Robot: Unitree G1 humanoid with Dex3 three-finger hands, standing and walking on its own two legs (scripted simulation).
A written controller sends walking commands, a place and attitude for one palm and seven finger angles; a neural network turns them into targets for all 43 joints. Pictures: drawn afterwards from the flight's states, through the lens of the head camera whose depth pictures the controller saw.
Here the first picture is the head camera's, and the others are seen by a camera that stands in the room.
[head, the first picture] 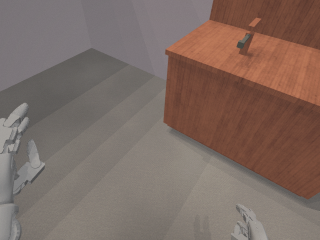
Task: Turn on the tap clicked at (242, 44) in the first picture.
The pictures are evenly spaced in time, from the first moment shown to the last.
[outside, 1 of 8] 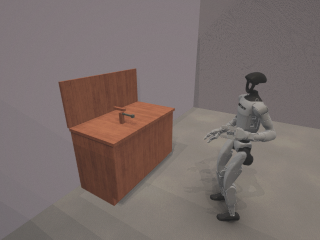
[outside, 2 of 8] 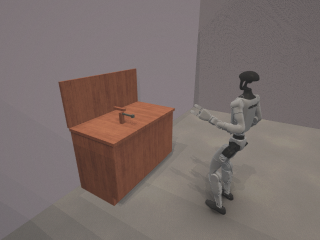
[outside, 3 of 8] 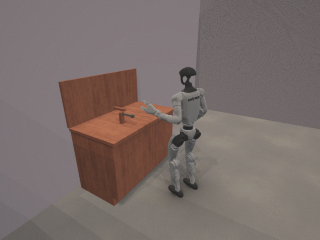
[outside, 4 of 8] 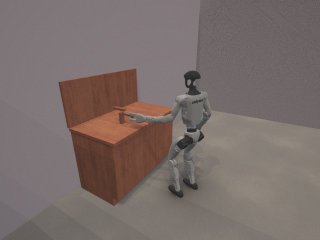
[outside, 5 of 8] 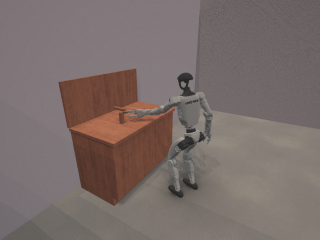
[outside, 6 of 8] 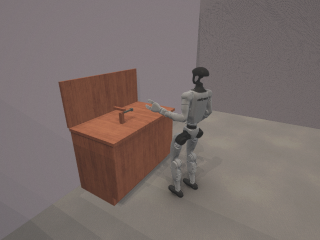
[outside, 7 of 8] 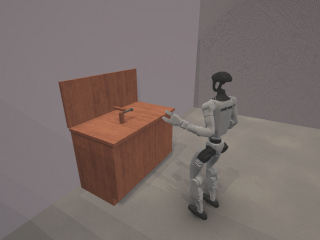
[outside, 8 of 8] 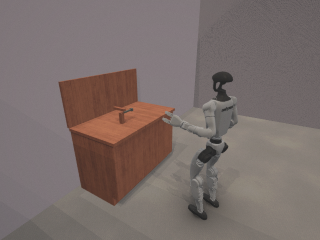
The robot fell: no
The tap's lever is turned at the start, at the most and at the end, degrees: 0 87 86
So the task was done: yes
